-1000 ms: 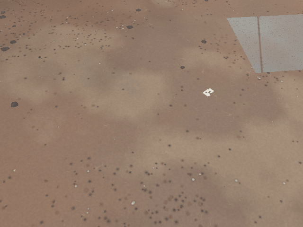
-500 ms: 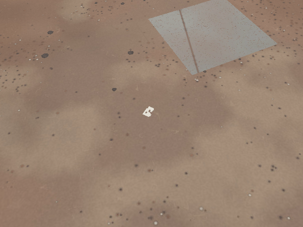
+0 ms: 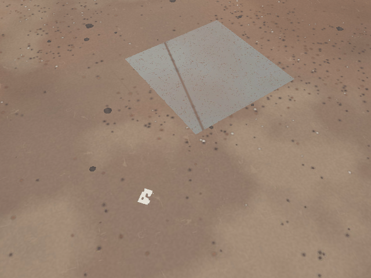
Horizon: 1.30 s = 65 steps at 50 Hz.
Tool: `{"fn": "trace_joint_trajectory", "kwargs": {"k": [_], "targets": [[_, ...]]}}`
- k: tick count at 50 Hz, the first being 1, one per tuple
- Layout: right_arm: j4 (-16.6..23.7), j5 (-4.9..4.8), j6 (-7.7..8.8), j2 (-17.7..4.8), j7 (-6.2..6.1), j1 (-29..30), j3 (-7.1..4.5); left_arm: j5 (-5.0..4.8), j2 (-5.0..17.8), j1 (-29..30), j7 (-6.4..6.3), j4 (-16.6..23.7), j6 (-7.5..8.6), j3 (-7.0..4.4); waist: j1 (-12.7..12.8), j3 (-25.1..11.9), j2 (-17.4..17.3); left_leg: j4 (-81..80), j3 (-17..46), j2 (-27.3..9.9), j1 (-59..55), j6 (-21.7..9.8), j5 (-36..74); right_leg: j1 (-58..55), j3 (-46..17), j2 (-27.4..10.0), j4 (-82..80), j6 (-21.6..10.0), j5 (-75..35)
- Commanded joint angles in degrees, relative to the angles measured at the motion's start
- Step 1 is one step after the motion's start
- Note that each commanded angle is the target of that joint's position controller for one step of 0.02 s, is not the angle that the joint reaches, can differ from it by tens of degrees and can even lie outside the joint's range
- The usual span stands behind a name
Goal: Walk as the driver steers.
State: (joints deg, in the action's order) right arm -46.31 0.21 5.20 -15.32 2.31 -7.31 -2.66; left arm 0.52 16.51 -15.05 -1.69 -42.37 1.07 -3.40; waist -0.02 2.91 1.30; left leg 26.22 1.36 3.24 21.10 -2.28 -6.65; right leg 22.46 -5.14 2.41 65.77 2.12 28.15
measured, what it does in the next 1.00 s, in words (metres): steps on the spot, turning left: right foot, then left foot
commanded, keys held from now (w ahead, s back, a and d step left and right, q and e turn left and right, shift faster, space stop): q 1.00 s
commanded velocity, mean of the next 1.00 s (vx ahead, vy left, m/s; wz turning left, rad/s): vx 0.05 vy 0.00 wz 0.48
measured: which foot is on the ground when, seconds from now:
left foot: down 0.00-0.28, up 0.30-0.66, down 0.68-1.00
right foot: up 0.00-0.26, down 0.28-0.68, up 0.70-1.00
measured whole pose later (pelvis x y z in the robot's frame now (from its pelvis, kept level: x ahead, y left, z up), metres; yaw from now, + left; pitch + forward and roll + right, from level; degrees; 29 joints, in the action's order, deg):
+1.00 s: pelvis +0.06 +0.02 +0.01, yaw +34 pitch +2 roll -2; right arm -37.7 -0.6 -2.1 -18.0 -1.4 -10.0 -3.9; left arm 0.1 18.2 -7.1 -2.2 -41.0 -0.3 -5.1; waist -0.6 2.7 0.9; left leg 26.1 7.7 4.0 16.4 -3.1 -11.4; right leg 27.9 -4.7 0.6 49.8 5.2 19.7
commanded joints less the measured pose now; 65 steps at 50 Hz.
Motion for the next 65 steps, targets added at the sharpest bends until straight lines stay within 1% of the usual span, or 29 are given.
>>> {"fn": "trace_joint_trajectory", "kwargs": {"k": [1, 5, 9, 13, 14, 15, 16, 17, 19, 22, 25, 31, 33, 34, 35, 36, 37, 38, 40, 47, 54, 57, 58, 59, 60, 61, 62, 63, 65], "targets": [[2.4, 0.07, -0.51, -8.1, -0.49, 0.0, -1.67, 0.18, 3.7, -1.0, -0.62, 4.9, 0.32, -1.16, 1.4, -8.2, -7.8, -5.9, 15.6, -13.7, -12.4, -11.2, 36.7, 4.4, 0.3, -3.7, -10.4, 1.4, -0.7], [2.8, -0.96, -2.59, -12.8, -1.85, -0.6, -3.64, -0.52, 4.2, 0.6, -1.46, 4.8, -0.66, -1.18, 1.0, -11.8, -8.3, -7.3, 16.9, -13.9, -10.0, -11.7, 28.2, -1.4, 1.1, -1.4, -20.1, 2.1, -7.2], [3.2, -1.7, -4.69, -11.7, -2.82, -0.3, -3.75, -0.6, 4.4, 5.8, -1.19, 6.2, -1.41, -1.34, -0.2, -8.2, -9.1, -9.3, 20.1, -11.9, -5.3, -9.6, 3.8, -3.4, 0.1, -0.4, -26.3, 1.5, -10.9], [4.0, -1.96, -6.17, -10.2, -3.79, 0.1, -3.35, -0.79, 5.0, 3.9, -0.23, 5.7, 0.61, -1.87, 2.0, -7.0, -9.3, -3.9, 22.7, -8.6, -3.9, -6.0, 1.1, -12.0, 0.7, -0.9, -43.9, -0.6, -19.8], [4.3, -1.6, -6.26, -8.0, -3.95, -1.4, -2.64, -0.07, 7.8, 2.3, -0.47, 5.7, 0.85, -2.57, 1.6, -8.9, -5.6, 1.6, 20.6, -6.3, -0.3, -3.1, -5.7, -18.0, -4.0, -8.2, -45.8, -3.3, -22.6], [5.5, -1.19, -5.95, -4.9, -3.85, -3.7, -1.83, 1.37, 12.5, 4.1, -0.8, 6.6, 0.26, -3.52, -1.3, -8.7, 8.9, 13.2, 10.6, 1.6, 9.2, 0.4, -21.3, -21.4, -16.5, -19.8, -47.3, -10.2, -32.6], [5.6, -1.0, -5.46, -8.6, -3.78, -4.5, -2.84, 2.74, 10.9, 4.1, -0.38, 6.7, 0.17, -3.35, -0.5, -8.9, 13.1, 26.4, 5.4, 1.8, 12.3, 3.0, -30.7, -18.3, -23.2, -26.4, -48.4, -17.1, -39.1], [4.6, -1.18, -5.57, -11.8, -3.65, -6.1, -4.03, 2.23, 8.0, 5.9, -0.33, 7.4, 0.41, -2.41, -1.1, -8.1, 8.8, 34.4, 6.2, -0.4, 12.6, 4.3, -28.6, -17.2, -19.8, -24.9, -47.9, -17.6, -40.3], [2.9, -1.35, -7.1, -11.5, -4.12, -7.6, -4.67, 0.59, 5.7, 9.8, -0.35, 7.7, 0.54, -1.75, -2.3, -6.2, 5.5, 40.0, 5.3, -1.8, 14.0, 6.6, -22.6, -16.5, -10.1, -18.7, -46.2, -13.4, -38.5], [5.4, -1.68, -8.02, -8.2, -3.63, -4.4, -3.69, 0.52, 6.6, 8.7, -0.65, 6.6, 0.06, -1.94, -0.7, -4.9, 6.8, 38.2, 2.0, -2.8, 14.2, 8.8, -17.4, -15.8, -3.6, -16.5, -46.7, -14.0, -42.0], [8.2, -1.67, -7.95, -6.7, -2.77, -0.9, -2.83, 0.49, 8.0, 6.8, -1.15, 5.7, -0.66, -2.6, 1.2, -6.9, 7.9, 29.5, 0.3, -4.5, 11.8, 9.1, -16.0, -19.0, -1.4, -17.7, -46.4, -15.0, -41.8], [10.8, -1.45, -8.66, -8.0, -1.11, -0.5, -3.1, -1.0, 11.1, 7.2, -0.08, 4.7, -0.9, -3.79, 1.2, -7.5, 9.3, 13.7, -4.3, -4.2, 1.0, 5.5, -13.6, -17.3, 1.7, -20.3, -44.1, -14.0, -40.0], [10.0, -1.35, -8.87, -8.1, -0.75, -3.9, -3.56, -2.21, 10.8, 8.0, 0.02, 4.1, -0.8, -3.82, -1.2, -7.5, 8.3, 2.2, -6.0, -2.6, -6.3, 2.5, -5.3, -14.5, 4.4, -19.2, -39.3, -10.5, -36.2], [9.4, -1.19, -8.86, -9.7, -1.23, -6.1, -4.27, -2.02, 9.1, 4.7, 0.24, 2.6, -0.58, -3.41, -1.5, -8.0, 4.4, -3.2, -3.2, -2.7, -13.5, 0.3, 2.4, -9.8, 7.5, -16.9, -33.9, -6.5, -29.5], [10.1, -1.17, -8.66, -16.0, -2.27, -8.0, -5.86, 0.46, 5.8, 3.5, 0.54, 3.3, -0.5, -2.43, -0.4, -8.9, -10.3, -5.1, 13.8, -15.0, -23.6, -4.4, 22.2, 3.6, 13.5, -11.0, -18.3, -0.4, -9.7], [11.6, 0.71, -7.74, -19.4, -2.08, -7.3, -6.09, 1.39, 4.9, 8.3, -0.02, 6.8, -0.44, -1.91, -2.1, -9.2, -19.1, -5.2, 29.1, -26.6, -22.4, -17.2, 32.4, 15.8, 9.0, -2.8, -5.4, 2.5, 11.9], [11.6, 1.39, -6.5, -16.3, -1.65, -7.8, -5.33, 0.57, 7.7, 10.9, -0.39, 6.8, -0.57, -2.72, -4.6, -10.9, -11.4, -6.4, 26.4, -24.9, -20.7, -18.8, 27.4, 16.0, 2.5, -4.0, 1.6, 2.2, 11.1], [11.3, 1.05, -5.67, -14.6, -1.77, -5.3, -4.7, -0.46, 8.3, 10.8, -0.55, 6.6, -0.81, -3.06, -2.6, -8.6, -10.0, -6.4, 21.2, -21.2, -18.5, -15.5, 22.8, 16.1, 1.4, -4.9, 2.5, 1.3, 6.1], [11.8, -0.9, -5.67, -12.0, -2.57, -0.6, -3.97, 0.11, 8.9, 8.8, -1.48, 4.9, -1.3, -3.59, -0.4, -6.6, -7.9, -6.4, 17.3, -16.7, -16.2, -10.9, 16.8, 15.9, 0.7, -5.5, -0.8, 1.6, -1.7], [12.2, -0.85, -6.53, -12.6, -4.13, -1.8, -3.93, -0.29, 5.9, 9.1, -0.77, 5.4, -0.66, -2.67, -0.7, -7.9, -9.0, -6.1, 18.7, -13.4, -14.9, -10.7, 10.7, 10.4, 0.3, -2.3, -13.8, 3.4, -9.1], [13.1, -1.04, -7.32, -13.5, -3.43, -0.7, -4.38, -1.05, 6.6, 9.4, 0.7, 6.1, 0.65, -2.76, -1.3, -7.1, -10.8, -4.3, 27.2, -12.5, -11.4, -10.6, 8.1, 1.1, -0.5, 0.1, -27.5, 2.1, -6.9], [13.8, -1.97, -7.83, -12.8, -3.61, 1.5, -4.2, -1.15, 6.5, 5.7, 1.36, 5.2, 1.39, -3.08, 1.3, -7.9, -10.4, -0.9, 28.8, -9.9, -10.8, -7.9, 9.6, -6.9, 0.4, 0.2, -41.7, 0.4, -14.9], [14.0, -2.12, -7.89, -11.6, -3.85, 1.0, -3.86, -0.78, 7.8, 4.3, 1.24, 4.8, 1.47, -3.55, 1.6, -8.5, -8.8, 1.5, 27.3, -7.7, -7.4, -5.3, 4.1, -12.8, -1.0, -3.1, -46.1, -1.0, -21.4], [13.9, -1.32, -7.79, -8.5, -3.77, -2.1, -3.05, 0.17, 11.5, 3.8, 0.84, 5.4, 1.12, -4.21, -0.3, -10.6, 1.5, 11.8, 20.5, -2.5, -1.0, -1.9, -12.1, -19.6, -10.6, -14.4, -47.2, -5.2, -28.4], [15.2, -1.81, -7.31, -9.7, -3.74, -2.9, -3.59, 1.88, 14.4, 5.0, 1.01, 5.1, 0.59, -4.65, -1.9, -6.9, 15.1, 22.4, 9.2, 5.9, 10.4, 1.6, -30.2, -18.2, -23.1, -23.7, -48.7, -15.1, -38.5], [14.0, -0.83, -6.94, -14.3, -3.82, -4.4, -5.06, 1.75, 11.2, 6.7, 0.9, 6.5, 0.79, -3.91, -1.4, -6.6, 10.6, 35.3, 8.9, 1.2, 11.6, 4.1, -30.4, -15.7, -23.2, -26.6, -48.6, -18.8, -38.2], [12.8, -1.34, -7.19, -15.7, -3.67, -4.9, -5.88, 1.23, 8.2, 9.2, 0.53, 7.2, 0.79, -2.94, -2.1, -5.7, 7.2, 39.8, 8.4, 0.2, 11.4, 5.0, -26.5, -14.2, -17.2, -23.1, -47.9, -16.8, -35.6], [11.4, -1.45, -7.92, -14.2, -3.87, -6.0, -5.86, 0.6, 7.1, 11.1, 0.29, 7.6, 0.62, -2.58, -2.7, -4.6, 5.5, 42.1, 7.5, -0.3, 11.6, 6.1, -23.1, -13.6, -11.9, -19.1, -47.5, -14.2, -32.0], [11.6, -1.53, -8.74, -11.2, -3.68, -5.5, -5.12, -0.23, 6.6, 11.1, -0.25, 7.4, 0.26, -2.12, -1.6, -3.2, 6.0, 44.1, 5.8, -0.8, 13.5, 7.7, -18.5, -14.1, -6.3, -16.5, -47.3, -13.4, -33.5]]}}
